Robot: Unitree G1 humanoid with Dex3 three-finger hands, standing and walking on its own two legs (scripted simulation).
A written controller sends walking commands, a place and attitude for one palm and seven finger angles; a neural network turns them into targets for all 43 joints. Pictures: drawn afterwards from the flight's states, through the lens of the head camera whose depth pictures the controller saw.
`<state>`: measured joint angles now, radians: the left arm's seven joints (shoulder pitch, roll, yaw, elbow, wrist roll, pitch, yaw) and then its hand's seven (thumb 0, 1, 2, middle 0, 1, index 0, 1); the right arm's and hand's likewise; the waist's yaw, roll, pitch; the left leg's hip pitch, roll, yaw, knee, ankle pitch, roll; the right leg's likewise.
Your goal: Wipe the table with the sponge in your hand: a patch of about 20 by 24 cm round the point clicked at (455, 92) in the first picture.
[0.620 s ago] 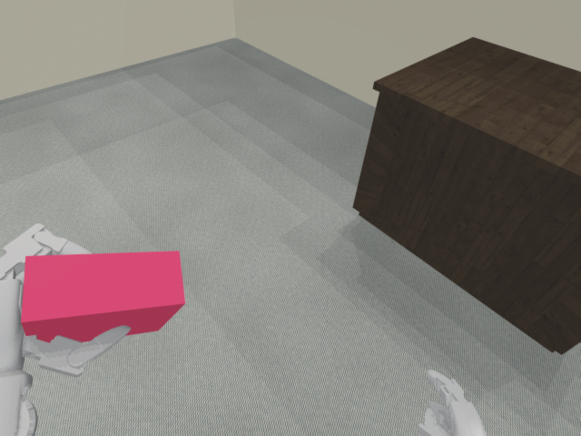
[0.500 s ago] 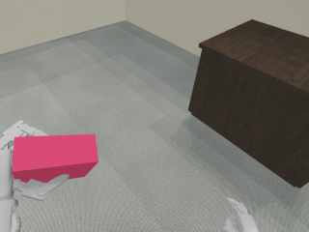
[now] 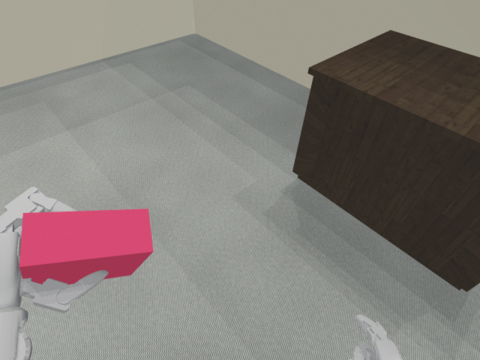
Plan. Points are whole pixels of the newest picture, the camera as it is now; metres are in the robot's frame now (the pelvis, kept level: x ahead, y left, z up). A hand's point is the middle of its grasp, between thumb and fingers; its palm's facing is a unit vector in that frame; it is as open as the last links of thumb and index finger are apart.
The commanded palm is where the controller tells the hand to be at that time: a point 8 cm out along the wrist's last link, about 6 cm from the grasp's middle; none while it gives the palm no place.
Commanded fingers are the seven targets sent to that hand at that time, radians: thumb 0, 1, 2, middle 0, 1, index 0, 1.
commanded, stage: walk to a spot facing it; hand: left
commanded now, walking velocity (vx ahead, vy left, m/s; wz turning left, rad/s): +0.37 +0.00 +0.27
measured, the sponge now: (106, 248) +0.23 +0.20 +0.14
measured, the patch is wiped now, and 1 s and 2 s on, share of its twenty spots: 0.00 0.00 0.00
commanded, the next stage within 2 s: none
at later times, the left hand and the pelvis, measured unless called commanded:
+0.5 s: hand (81, 202) +0.28 +0.24 +0.17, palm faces +0.44 -0.77 -0.46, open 10.0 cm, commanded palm +0.22 +0.28 +0.18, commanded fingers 0.00 0.10 1.30 -1.20 -1.60 -1.20 -1.60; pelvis +0.09 -0.01 -0.01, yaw +5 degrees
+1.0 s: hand (87, 140) +0.40 +0.28 +0.17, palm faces +0.56 -0.72 -0.41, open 10.0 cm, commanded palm +0.33 +0.30 +0.18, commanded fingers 0.00 0.10 1.30 -1.20 -1.60 -1.20 -1.60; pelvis +0.22 +0.00 -0.01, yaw +11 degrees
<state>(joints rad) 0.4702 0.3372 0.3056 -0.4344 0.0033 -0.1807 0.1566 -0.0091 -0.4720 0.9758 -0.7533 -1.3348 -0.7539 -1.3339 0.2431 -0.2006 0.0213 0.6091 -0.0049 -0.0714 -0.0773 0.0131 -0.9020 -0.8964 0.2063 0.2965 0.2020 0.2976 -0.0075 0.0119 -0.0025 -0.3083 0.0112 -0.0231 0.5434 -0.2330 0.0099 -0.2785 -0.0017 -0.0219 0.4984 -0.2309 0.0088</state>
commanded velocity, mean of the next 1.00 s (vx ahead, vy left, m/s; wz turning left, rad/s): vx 0.38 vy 0.00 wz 0.16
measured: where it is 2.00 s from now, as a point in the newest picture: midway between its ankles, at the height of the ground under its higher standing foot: (244, 302)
